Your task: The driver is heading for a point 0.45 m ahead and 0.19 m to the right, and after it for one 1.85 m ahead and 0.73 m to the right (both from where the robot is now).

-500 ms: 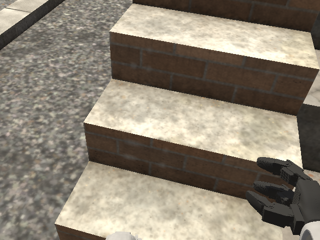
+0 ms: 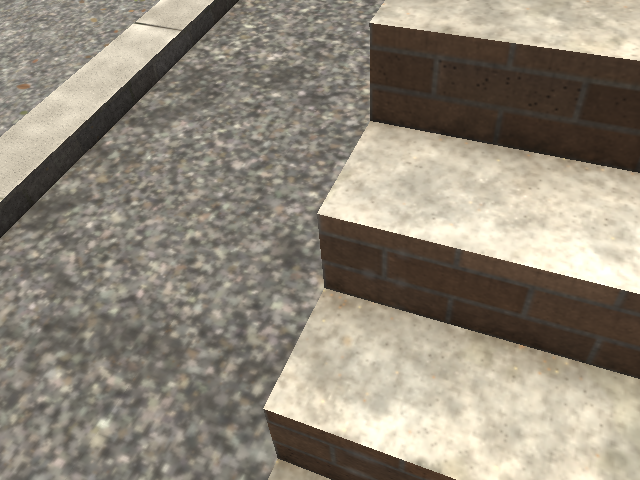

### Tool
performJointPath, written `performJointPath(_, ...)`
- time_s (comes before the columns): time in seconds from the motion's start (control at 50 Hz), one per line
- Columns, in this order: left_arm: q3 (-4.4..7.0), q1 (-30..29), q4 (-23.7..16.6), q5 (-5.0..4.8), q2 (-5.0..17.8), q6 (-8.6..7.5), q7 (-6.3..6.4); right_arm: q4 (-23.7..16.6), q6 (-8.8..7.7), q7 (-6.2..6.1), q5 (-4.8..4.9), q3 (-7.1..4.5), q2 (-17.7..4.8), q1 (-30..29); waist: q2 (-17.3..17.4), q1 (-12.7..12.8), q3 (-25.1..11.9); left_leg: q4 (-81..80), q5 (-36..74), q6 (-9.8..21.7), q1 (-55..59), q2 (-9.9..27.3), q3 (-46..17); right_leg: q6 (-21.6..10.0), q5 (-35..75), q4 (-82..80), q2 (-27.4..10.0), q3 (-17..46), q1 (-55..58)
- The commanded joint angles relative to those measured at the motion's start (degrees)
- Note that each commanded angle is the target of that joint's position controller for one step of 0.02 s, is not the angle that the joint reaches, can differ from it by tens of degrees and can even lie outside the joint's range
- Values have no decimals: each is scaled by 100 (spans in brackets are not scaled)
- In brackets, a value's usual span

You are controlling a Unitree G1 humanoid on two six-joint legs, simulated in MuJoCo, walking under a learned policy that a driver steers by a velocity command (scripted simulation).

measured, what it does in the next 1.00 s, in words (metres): climbs, turning right: left foot 0.24 m higher, then left foot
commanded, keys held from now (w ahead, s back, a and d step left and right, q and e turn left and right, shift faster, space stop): w+e+shift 0.78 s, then w+shift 0.12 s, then q+shift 0.10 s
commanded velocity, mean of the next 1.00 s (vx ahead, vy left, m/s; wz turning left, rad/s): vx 0.65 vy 0.15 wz -0.78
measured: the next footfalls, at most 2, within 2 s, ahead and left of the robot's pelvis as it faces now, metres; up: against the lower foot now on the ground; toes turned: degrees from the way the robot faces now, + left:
left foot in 0.24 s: +0.12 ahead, +0.15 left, +0.24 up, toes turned -18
left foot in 0.42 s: +0.11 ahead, +0.16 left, +0.00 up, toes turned -23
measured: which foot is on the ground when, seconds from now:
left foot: up 0.00-0.22, down 0.24-0.30, up 0.32-0.40, down 0.42-0.66, up 0.68-0.96, down 0.98-1.00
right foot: down 0.00-0.36, up 0.38-0.66, down 0.68-0.84, up 0.86-1.00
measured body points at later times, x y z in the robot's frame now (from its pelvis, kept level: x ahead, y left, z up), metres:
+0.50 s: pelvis +0.13 +0.02 +0.00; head +0.17 -0.03 +0.45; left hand +0.43 +0.24 -0.03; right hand +0.33 -0.29 -0.01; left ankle +0.07 +0.18 -0.73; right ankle -0.06 -0.04 -0.52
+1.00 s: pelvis +0.22 -0.11 +0.15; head +0.27 -0.14 +0.59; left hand +0.36 +0.16 +0.03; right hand +0.42 -0.41 +0.16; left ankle +0.29 -0.05 -0.47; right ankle +0.04 -0.15 -0.39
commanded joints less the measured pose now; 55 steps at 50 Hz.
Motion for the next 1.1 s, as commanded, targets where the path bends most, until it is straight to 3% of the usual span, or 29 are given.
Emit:
performJointPath(0.02,51,357,198,74,746,639,2,-1405,-393,58,131,-69,-197,-680,-537,-383,-366,2769,8,-377,-3275,-105,-665,300,9109,-7,-1553,2409,3090)
performJointPath(0.04,184,232,0,99,900,823,128,-1411,-163,95,59,-11,-359,-493,-557,-438,-1160,3114,740,-637,-3198,2,-917,119,7034,-173,-1448,2939,2917)
performJointPath(0.1,92,100,-218,55,779,545,70,-1283,344,-79,-33,-56,-421,-964,-239,-535,9,3648,799,-784,-4137,-41,-922,-503,3808,-515,-1326,3299,1439)
performJointPath(0.24,125,545,-513,-26,985,539,368,-2124,800,-517,151,-58,-248,-2590,-348,47,-342,4031,100,-793,-4105,-318,-465,-128,4568,-336,-1046,3339,1520)
performJointPath(0.3,308,1124,-564,-200,1109,608,384,-2817,721,-638,-44,-60,-247,-3823,-558,338,155,2116,-1065,-384,-5524,-240,-321,-213,5090,-478,-938,3703,3019)
performJointPath(0.34,554,156,-729,-348,1593,956,304,-2670,576,-591,-164,-30,-519,-2512,-430,-441,-983,-1606,-486,38,-2356,-382,112,809,7387,9,-17,2658,2960)
performJointPath(0.36,594,-468,-962,-509,1783,1023,256,-2502,447,-572,-32,-106,-772,-1568,-971,-942,-1626,-4753,772,146,205,-625,350,1594,7286,471,722,2157,2594)
performJointPath(0.4,202,-38,-693,-303,717,770,268,-1429,263,-361,537,-194,-416,-2098,2001,-623,-297,-8012,5319,632,871,538,-601,1119,-1942,4644,1394,1141,2140)
performJointPath(0.42,46,826,-691,373,73,795,240,-1760,101,-255,761,250,616,-3561,190,810,-89,-6438,5007,-414,1479,1054,-332,77,-2232,6496,912,1143,-32)
performJointPath(0.44,9,166,-1391,254,83,768,174,-2078,34,-177,755,439,475,-3330,956,859,-1099,-3706,10355,-1180,3443,2159,-932,-52,-2636,7374,649,1178,-1418)
performJointPath(0.48,168,-1112,-1824,-359,851,502,69,-1435,208,-386,24,-189,-685,-2174,182,293,-2598,-3235,11080,-982,6194,2355,-970,262,-1676,7814,-106,-45,-3466)
performJointPath(0.54,12,-1797,-1824,-559,892,295,-260,-587,349,-450,-381,-540,-1378,-1991,281,182,-485,-4720,8336,5,4842,1426,-259,524,-1672,6161,-616,-540,-4305)
performJointPath(0.58,65,-1008,-1633,-258,1082,574,-98,-872,171,-461,-68,-505,-1506,-3822,801,1287,-451,-5279,10330,-350,2007,931,750,175,-1382,4351,-747,-601,-886)
performJointPath(0.62,271,-170,-1599,94,1272,777,-38,-561,124,-474,586,-364,-1201,-3112,1487,1549,-744,-4048,10892,-69,2630,1439,456,-154,-1637,1627,-1087,87,-550)
performJointPath(0.66,443,347,-1102,171,1558,518,-143,-448,74,-414,817,-323,-1109,-3117,-129,1965,-283,51,9443,-172,4316,430,1073,-625,1191,-3238,-860,-491,-790)
performJointPath(0.68,294,434,-532,225,1656,259,-128,-814,-31,-401,752,-556,-1470,-3188,-3358,1768,282,2908,1267,-665,-168,-878,1228,-932,4731,-3315,-693,187,2085)
performJointPath(0.7,125,-89,-412,578,1729,155,99,-1502,-259,-663,159,-742,-1774,-3971,-4037,1424,-238,5532,-1241,-775,-3228,-662,139,-848,7277,-1341,-1354,2082,4158)
performJointPath(0.74,260,3188,997,709,1668,150,128,-2659,-661,-946,235,-125,-458,-5927,-2548,2679,-652,7809,-3939,-360,-6668,-601,121,-734,9494,-777,-1913,2400,6703)
performJointPath(0.78,240,4925,2306,276,794,255,146,-3464,-1108,-761,285,265,662,-6987,-274,2533,-138,8180,-5072,362,-9526,-501,464,-901,9918,-337,-1965,2993,7377)
performJointPath(0.8,187,4604,2290,47,624,263,173,-3627,-1071,-552,198,279,508,-6811,87,2033,-610,6636,-4848,770,-8509,-143,470,-485,10046,-275,-1498,2573,6764)
performJointPath(0.84,188,-46,640,-523,1163,217,159,-2974,-530,39,-185,197,-562,-3236,1003,-1072,-1649,-853,-2257,1119,-418,455,-635,581,7000,-1175,-201,1486,-45)
performJointPath(0.86,387,-218,421,-55,1714,-3,164,-2084,-210,32,194,173,-6,-1777,1636,-1824,-2421,-610,3019,-44,4161,-507,327,138,3715,-1488,-774,2320,-2381)
performJointPath(0.88,478,232,941,53,1778,-206,11,-1278,19,-145,26,55,-5,-1654,2160,-1380,-2592,-1187,2426,-372,3788,331,-516,387,1736,303,-604,1610,-1397)
performJointPath(0.9,576,76,922,-19,1974,-282,-52,-1438,267,-391,-167,29,43,-1579,1052,-1404,-1849,-2566,1093,171,2394,776,-1682,184,912,1517,-794,1903,-625)
performJointPath(0.92,467,1206,1141,-181,1514,-127,-211,-1063,-88,-458,-311,-25,60,-1423,2308,-1177,-2871,-2393,2838,1463,3245,2811,-4411,876,-414,6383,373,1585,-2249)
performJointPath(0.94,404,1205,817,50,939,3,-222,-496,-282,-431,-340,-3,251,-1654,1227,-885,-2337,-2949,2125,1554,2943,2697,-4337,754,-287,7866,425,1195,-3511)
performJointPath(0.98,38,1796,572,51,-284,243,-54,242,-573,22,-71,53,664,-2818,1034,315,-772,-3031,1275,1140,2053,2179,-2435,592,-433,7597,-19,1470,-4913)
performJointPath(1.02,-6,1628,357,58,-127,196,135,978,-362,145,-11,13,1073,-2528,599,608,-468,-3158,1004,884,675,1770,-1260,397,294,7218,-316,1238,-4244)
performJointPath(1.1,6,2219,433,-25,-18,284,239,1251,-17,115,302,-319,-86,-3498,-87,1695,-32,-4813,2146,311,-2038,781,1312,649,365,3025,-160,97,-8)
